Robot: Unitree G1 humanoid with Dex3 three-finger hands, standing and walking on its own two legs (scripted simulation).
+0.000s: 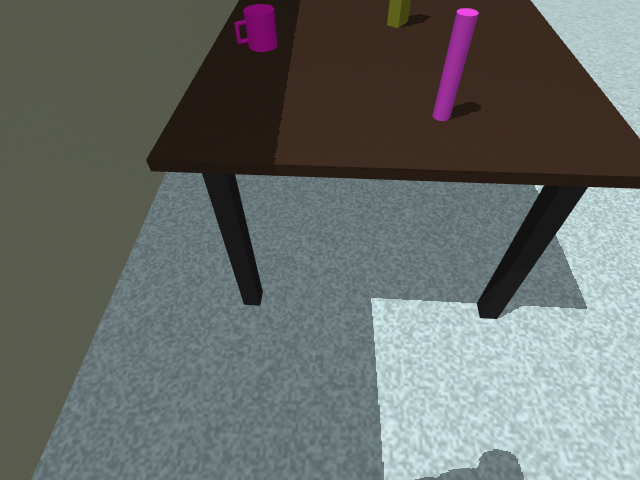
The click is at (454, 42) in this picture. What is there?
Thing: slim round
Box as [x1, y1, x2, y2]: [432, 8, 478, 120]
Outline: 461,8 458,9 456,12 432,115 434,118 438,120 448,119 451,112 478,13 476,10
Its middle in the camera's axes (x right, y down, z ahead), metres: +0.29 -0.37 +0.82
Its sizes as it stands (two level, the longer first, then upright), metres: 0.041 0.041 0.226
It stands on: a support 0.74 m high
